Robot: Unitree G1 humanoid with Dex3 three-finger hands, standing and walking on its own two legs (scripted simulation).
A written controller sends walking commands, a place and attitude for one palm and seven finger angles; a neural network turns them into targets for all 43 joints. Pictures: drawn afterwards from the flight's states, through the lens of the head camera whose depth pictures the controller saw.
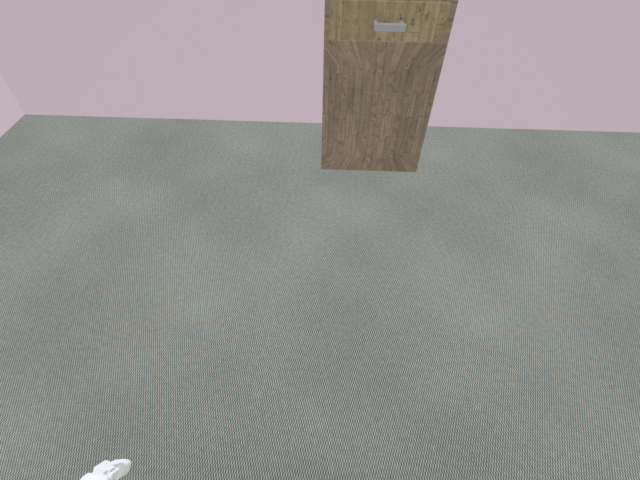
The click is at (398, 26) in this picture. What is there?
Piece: drawer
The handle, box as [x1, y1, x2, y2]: [374, 20, 405, 31]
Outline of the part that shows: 374,20 374,30 405,30 405,23 402,21 399,23 377,23 376,20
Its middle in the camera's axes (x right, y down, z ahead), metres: +0.26 -0.82 +1.48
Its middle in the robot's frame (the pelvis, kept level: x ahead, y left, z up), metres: +1.67 -0.18 -0.05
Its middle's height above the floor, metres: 0.72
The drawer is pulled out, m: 0.00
